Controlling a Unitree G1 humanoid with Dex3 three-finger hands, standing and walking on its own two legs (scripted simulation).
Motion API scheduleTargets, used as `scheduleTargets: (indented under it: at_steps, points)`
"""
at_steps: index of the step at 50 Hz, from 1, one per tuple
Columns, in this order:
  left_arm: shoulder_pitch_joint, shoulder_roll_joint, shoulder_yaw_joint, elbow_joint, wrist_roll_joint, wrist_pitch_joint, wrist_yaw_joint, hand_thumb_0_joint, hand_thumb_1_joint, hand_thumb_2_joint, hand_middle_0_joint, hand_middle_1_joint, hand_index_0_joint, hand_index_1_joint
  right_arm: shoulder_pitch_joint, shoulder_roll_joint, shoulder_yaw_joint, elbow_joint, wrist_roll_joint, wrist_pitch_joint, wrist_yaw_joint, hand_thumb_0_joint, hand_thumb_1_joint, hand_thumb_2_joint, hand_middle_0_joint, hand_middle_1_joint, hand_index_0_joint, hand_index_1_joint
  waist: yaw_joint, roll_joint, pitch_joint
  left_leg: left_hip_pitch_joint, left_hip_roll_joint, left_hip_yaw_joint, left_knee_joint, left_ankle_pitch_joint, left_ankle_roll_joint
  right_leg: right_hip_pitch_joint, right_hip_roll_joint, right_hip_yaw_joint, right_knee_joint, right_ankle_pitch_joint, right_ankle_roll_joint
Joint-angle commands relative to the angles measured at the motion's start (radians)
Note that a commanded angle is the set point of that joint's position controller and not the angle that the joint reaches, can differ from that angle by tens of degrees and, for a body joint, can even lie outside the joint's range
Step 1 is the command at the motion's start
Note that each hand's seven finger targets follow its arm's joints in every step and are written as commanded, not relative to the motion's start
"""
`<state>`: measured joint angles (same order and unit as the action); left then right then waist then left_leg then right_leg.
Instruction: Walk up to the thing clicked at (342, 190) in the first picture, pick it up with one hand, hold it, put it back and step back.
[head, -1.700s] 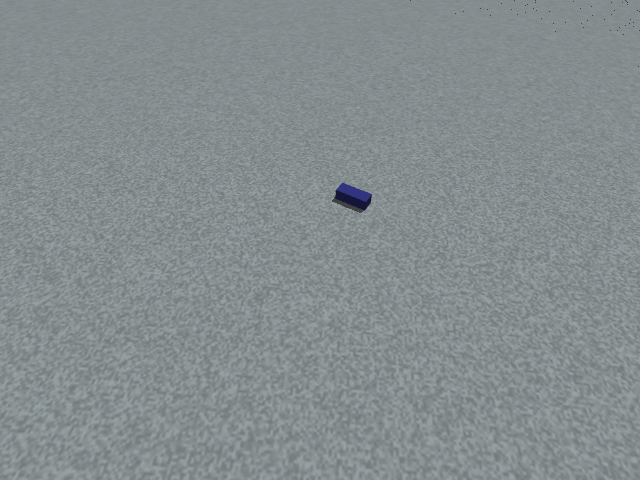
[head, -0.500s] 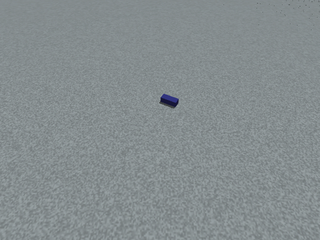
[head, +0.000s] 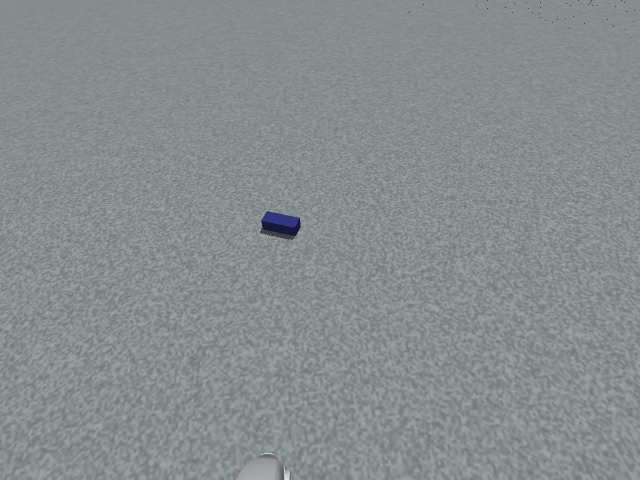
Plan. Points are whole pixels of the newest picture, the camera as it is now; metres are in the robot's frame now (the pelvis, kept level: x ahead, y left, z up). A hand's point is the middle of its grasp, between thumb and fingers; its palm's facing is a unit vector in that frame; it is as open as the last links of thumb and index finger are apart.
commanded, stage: walk up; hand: left
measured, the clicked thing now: (281, 223) +1.26 +0.30 -0.74
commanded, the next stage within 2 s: none
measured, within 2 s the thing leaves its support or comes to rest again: neither
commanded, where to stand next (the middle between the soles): +0.84 +0.16 m, yaw -14 degrees
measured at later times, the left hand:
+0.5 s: hand (157, 328) +0.38 +0.33 -0.13, palm faces -0.21 -0.89 -0.41, open 7.4 cm
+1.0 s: hand (148, 276) +0.52 +0.42 -0.17, palm faces -0.20 -0.88 -0.43, open 7.4 cm
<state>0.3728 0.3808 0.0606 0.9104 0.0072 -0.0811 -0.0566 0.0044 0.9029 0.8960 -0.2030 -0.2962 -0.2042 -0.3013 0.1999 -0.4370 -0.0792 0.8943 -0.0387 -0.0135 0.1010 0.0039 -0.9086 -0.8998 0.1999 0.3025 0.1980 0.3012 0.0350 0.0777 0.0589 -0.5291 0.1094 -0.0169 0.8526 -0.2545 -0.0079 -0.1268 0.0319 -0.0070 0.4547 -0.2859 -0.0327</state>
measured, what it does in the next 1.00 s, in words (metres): walks ahead: left foot, then right foot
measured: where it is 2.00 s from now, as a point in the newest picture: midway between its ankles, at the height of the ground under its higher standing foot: (294, 314)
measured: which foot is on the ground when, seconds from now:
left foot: up 0.00-0.14, down 0.16-0.56, up 0.58-0.90, down 0.92-1.00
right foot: down 0.00-0.18, up 0.20-0.54, down 0.56-0.94, up 0.96-1.00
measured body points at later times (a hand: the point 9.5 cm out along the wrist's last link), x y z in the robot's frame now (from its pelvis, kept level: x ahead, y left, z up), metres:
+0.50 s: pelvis +0.24 +0.07 -0.01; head +0.26 +0.05 +0.44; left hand +0.39 +0.38 -0.10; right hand +0.23 -0.26 -0.12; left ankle +0.21 +0.18 -0.74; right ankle +0.33 -0.07 -0.71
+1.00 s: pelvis +0.44 +0.13 -0.03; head +0.45 +0.14 +0.42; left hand +0.53 +0.47 -0.14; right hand +0.46 -0.22 -0.11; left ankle +0.53 +0.24 -0.74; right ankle +0.37 -0.03 -0.70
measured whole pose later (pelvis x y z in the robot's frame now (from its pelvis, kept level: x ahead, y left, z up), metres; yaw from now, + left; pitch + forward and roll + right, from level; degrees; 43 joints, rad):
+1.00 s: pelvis +0.44 +0.13 -0.03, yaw -10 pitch -2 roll -1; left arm 0.34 0.46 0.05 0.94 0.01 -0.06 -0.01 0.01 0.90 0.90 -0.20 -0.30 -0.20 -0.30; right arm 0.28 -0.46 -0.11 0.81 -0.03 -0.05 0.09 0.00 -0.91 -0.90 0.20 0.30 0.20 0.30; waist -0.01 -0.01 0.04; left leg -0.43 0.08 0.08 0.77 -0.31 0.02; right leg -0.38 -0.05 0.07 1.04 -0.50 -0.05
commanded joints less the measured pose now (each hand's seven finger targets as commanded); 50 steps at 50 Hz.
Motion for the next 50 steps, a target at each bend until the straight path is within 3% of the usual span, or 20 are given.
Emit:
scheduleTargets:
  at_steps: [1,4,7,8,9,10,15,20,26,27,28,29,31,35,40,45,46,47,48,50]
  points:
    - [-0.030,0.338,0.090,-0.111,-0.002,-0.044,0.032,0.000,0.900,0.900,-0.200,-0.300,-0.200,-0.300,-0.121,-0.176,-0.058,-0.133,0.001,-0.039,0.003,0.000,-0.900,-0.900,0.200,0.300,0.200,0.300,0.004,-0.155,0.062,-0.013,0.034,-0.007,-0.159,0.087,-0.004,-0.088,-0.248,0.237,-0.229,-0.159,-0.158]
    - [-0.030,0.343,0.084,-0.116,0.001,-0.044,0.037,0.000,0.900,0.900,-0.200,-0.300,-0.200,-0.300,-0.123,-0.163,-0.062,-0.140,0.005,-0.049,0.005,0.000,-0.900,-0.900,0.200,0.300,0.200,0.300,-0.010,-0.176,0.033,0.118,0.003,0.050,-0.216,0.102,0.015,-0.101,-0.248,0.188,-0.159,0.073,-0.141]
    - [-0.053,0.309,0.067,-0.128,0.004,-0.037,0.045,0.000,0.900,0.900,-0.200,-0.300,-0.200,-0.300,0.088,-0.194,-0.087,-0.089,0.000,-0.061,-0.009,0.000,-0.900,-0.900,0.200,0.300,0.200,0.300,-0.130,-0.082,-0.070,0.455,-0.067,0.092,-0.319,0.045,0.049,-0.177,-0.180,0.104,0.186,0.324,-0.092]
    - [-0.014,0.243,0.044,-0.134,-0.001,-0.033,0.047,0.000,0.900,0.900,-0.200,-0.300,-0.200,-0.300,0.251,-0.265,-0.116,-0.054,-0.014,-0.069,-0.022,0.000,-0.900,-0.900,0.200,0.300,0.200,0.300,-0.197,0.117,-0.177,0.664,0.032,-0.066,-0.397,-0.121,0.105,-0.307,-0.096,0.036,0.534,0.297,-0.048]
    - [0.039,0.155,0.018,-0.141,-0.025,-0.032,0.052,0.000,0.900,0.900,-0.200,-0.300,-0.200,-0.300,0.265,-0.334,-0.129,-0.073,-0.010,-0.080,-0.034,0.000,-0.900,-0.900,0.200,0.300,0.200,0.300,-0.169,0.317,-0.184,0.761,0.283,-0.530,-0.562,-0.236,0.163,-0.569,0.061,0.013,0.720,-0.202,-0.016]
    - [0.027,0.257,0.033,-0.119,-0.017,-0.030,0.068,0.000,0.900,0.900,-0.200,-0.300,-0.200,-0.300,0.202,-0.351,-0.132,-0.091,0.031,-0.073,-0.033,0.000,-0.900,-0.900,0.200,0.300,0.200,0.300,-0.145,0.181,-0.184,0.645,0.342,-0.635,-0.620,-0.314,0.242,-0.557,0.003,0.119,0.826,-0.231,-0.036]
    - [0.030,0.250,0.036,-0.058,-0.025,-0.019,0.036,0.000,0.900,0.900,-0.200,-0.300,-0.200,-0.300,0.073,-0.221,-0.069,-0.134,0.035,-0.080,-0.047,0.000,-0.900,-0.900,0.200,0.300,0.200,0.300,-0.055,0.072,-0.031,0.371,0.186,-0.140,-0.580,0.064,0.215,-0.429,-0.113,0.080,0.641,-0.051,-0.003]
    - [-0.107,0.216,0.034,-0.116,-0.011,-0.015,0.017,0.000,0.900,0.900,-0.200,-0.300,-0.200,-0.300,0.119,-0.227,-0.067,-0.149,0.017,-0.079,-0.047,0.000,-0.900,-0.900,0.200,0.300,0.200,0.300,-0.087,0.072,-0.029,0.442,0.199,-0.032,-0.549,0.243,0.266,-0.430,-0.118,-0.006,0.357,-0.031,0.016]
    - [0.000,0.252,0.068,-0.067,-0.003,-0.023,0.026,0.000,0.900,0.900,-0.200,-0.300,-0.200,-0.300,0.034,-0.201,-0.048,-0.205,0.019,-0.055,-0.037,0.000,-0.900,-0.900,0.200,0.300,0.200,0.300,0.020,-0.053,-0.067,0.135,0.101,0.098,-0.304,0.037,0.159,0.064,-0.039,-0.092,0.132,0.146,-0.024]
    - [0.086,0.295,0.089,-0.050,0.000,-0.029,0.037,0.000,0.900,0.900,-0.200,-0.300,-0.200,-0.300,0.073,-0.153,-0.030,-0.203,0.021,-0.055,-0.037,0.000,-0.900,-0.900,0.200,0.300,0.200,0.300,0.067,-0.184,-0.130,0.067,0.035,0.147,-0.085,0.052,0.119,0.207,-0.069,0.004,0.074,0.039,-0.052]
    - [0.156,0.382,0.115,-0.057,0.007,-0.037,0.052,0.000,0.900,0.900,-0.200,-0.300,-0.200,-0.300,0.127,-0.095,-0.009,-0.212,0.018,-0.053,-0.036,0.000,-0.900,-0.900,0.200,0.300,0.200,0.300,0.079,-0.399,-0.161,-0.106,-0.083,0.162,0.206,-0.271,0.069,0.298,-0.316,0.407,-0.063,-0.118,-0.124]
    - [0.120,0.420,0.108,-0.093,-0.005,-0.039,0.060,0.000,0.900,0.900,-0.200,-0.300,-0.200,-0.300,0.136,-0.163,-0.023,-0.205,0.018,-0.037,-0.041,0.000,-0.900,-0.900,0.200,0.300,0.200,0.300,0.057,-0.283,-0.147,-0.177,-0.099,0.025,0.322,-0.310,0.039,0.248,-0.469,0.726,-0.187,-0.240,-0.230]
    - [0.014,0.395,0.098,-0.116,-0.019,-0.032,0.067,0.000,0.900,0.900,-0.200,-0.300,-0.200,-0.300,0.074,-0.227,-0.044,-0.183,0.021,-0.030,-0.052,0.000,-0.900,-0.900,0.200,0.300,0.200,0.300,0.031,-0.171,-0.051,-0.196,-0.010,-0.067,0.376,-0.240,0.030,0.099,-0.442,0.617,-0.174,-0.192,-0.280]
    - [-0.070,0.332,0.078,-0.131,-0.010,-0.038,0.065,0.000,0.900,0.900,-0.200,-0.300,-0.200,-0.300,0.160,-0.208,-0.049,-0.116,0.014,-0.020,-0.035,0.000,-0.900,-0.900,0.200,0.300,0.200,0.300,-0.039,-0.209,-0.016,-0.054,0.021,-0.037,0.196,-0.139,0.017,-0.100,-0.303,0.292,-0.135,-0.043,-0.207]
    - [-0.081,0.365,0.086,-0.136,0.006,-0.049,0.059,0.000,0.900,0.900,-0.200,-0.300,-0.200,-0.300,0.074,-0.189,-0.061,-0.140,0.006,-0.021,-0.005,0.000,-0.900,-0.900,0.200,0.300,0.200,0.300,-0.026,-0.223,-0.003,0.055,0.027,0.023,-0.037,-0.046,0.014,-0.232,-0.279,0.203,-0.142,-0.197,-0.190]
    - [-0.143,0.315,0.061,-0.130,0.018,-0.029,0.058,0.000,0.900,0.900,-0.200,-0.300,-0.200,-0.300,0.253,-0.212,-0.098,-0.076,0.000,-0.038,-0.013,0.000,-0.900,-0.900,0.200,0.300,0.200,0.300,-0.161,-0.069,-0.063,0.502,-0.064,0.125,-0.216,-0.059,0.025,-0.482,-0.197,0.074,0.149,-0.229,-0.106]
    - [-0.102,0.246,0.038,-0.122,0.019,-0.023,0.057,0.000,0.900,0.900,-0.200,-0.300,-0.200,-0.300,0.333,-0.268,-0.116,-0.057,-0.008,-0.044,-0.024,0.000,-0.900,-0.900,0.200,0.300,0.200,0.300,-0.199,0.136,-0.070,0.568,-0.005,-0.020,-0.360,-0.269,0.057,-0.558,-0.108,-0.002,0.450,-0.192,-0.069]
    - [-0.087,0.184,0.017,-0.141,-0.007,-0.024,0.063,0.000,0.900,0.900,-0.200,-0.300,-0.200,-0.300,0.309,-0.348,-0.123,-0.095,-0.011,-0.053,-0.031,0.000,-0.900,-0.900,0.200,0.300,0.200,0.300,-0.184,0.329,-0.041,0.541,0.261,-0.550,-0.640,-0.583,0.159,-0.739,0.041,-0.033,0.713,-0.262,-0.018]
    - [-0.114,0.290,0.036,-0.118,-0.001,-0.023,0.078,0.000,0.900,0.900,-0.200,-0.300,-0.200,-0.300,0.241,-0.384,-0.126,-0.115,0.022,-0.050,-0.034,0.000,-0.900,-0.900,0.200,0.300,0.200,0.300,-0.159,0.186,-0.005,0.427,0.360,-0.722,-0.688,-0.662,0.289,-0.709,-0.030,0.074,0.795,-0.290,-0.033]
    - [-0.065,0.296,0.035,-0.070,-0.015,-0.028,0.067,0.000,0.900,0.900,-0.200,-0.300,-0.200,-0.300,0.140,-0.288,-0.095,-0.137,0.026,-0.054,-0.047,0.000,-0.900,-0.900,0.200,0.300,0.200,0.300,-0.086,0.020,0.028,0.381,0.252,-0.421,-0.597,-0.416,0.246,-0.663,-0.079,0.109,0.772,-0.130,-0.025]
